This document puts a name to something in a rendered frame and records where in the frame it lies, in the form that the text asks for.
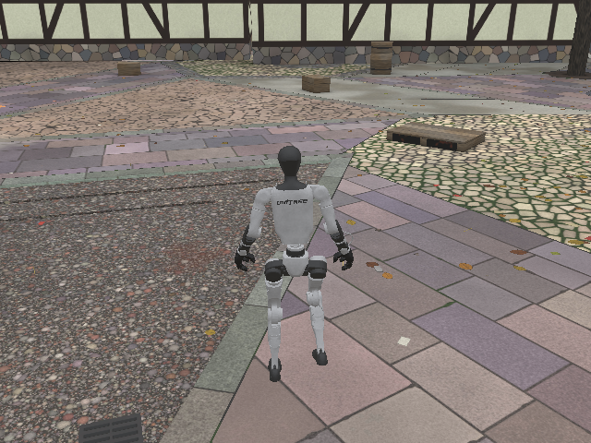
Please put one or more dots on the robot right thigh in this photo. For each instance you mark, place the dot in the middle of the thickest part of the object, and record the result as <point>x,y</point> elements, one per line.
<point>317,268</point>

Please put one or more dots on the left robot upper arm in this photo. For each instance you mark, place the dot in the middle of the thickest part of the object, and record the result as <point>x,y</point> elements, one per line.
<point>258,210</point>

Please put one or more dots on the right robot hand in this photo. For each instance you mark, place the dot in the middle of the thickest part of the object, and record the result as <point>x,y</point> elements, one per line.
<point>348,257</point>

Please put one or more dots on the right robot upper arm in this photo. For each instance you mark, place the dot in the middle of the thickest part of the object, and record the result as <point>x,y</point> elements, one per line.
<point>321,193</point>

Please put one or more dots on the robot right forearm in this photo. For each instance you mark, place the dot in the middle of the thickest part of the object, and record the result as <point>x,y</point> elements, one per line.
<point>340,241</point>

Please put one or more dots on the robot head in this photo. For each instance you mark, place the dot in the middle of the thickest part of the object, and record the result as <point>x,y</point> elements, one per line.
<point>289,158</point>

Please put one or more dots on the robot left forearm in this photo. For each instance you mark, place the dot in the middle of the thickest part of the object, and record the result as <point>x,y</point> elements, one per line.
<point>245,244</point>

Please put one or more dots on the left robot hand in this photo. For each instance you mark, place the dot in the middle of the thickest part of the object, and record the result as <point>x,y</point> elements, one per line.
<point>238,260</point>

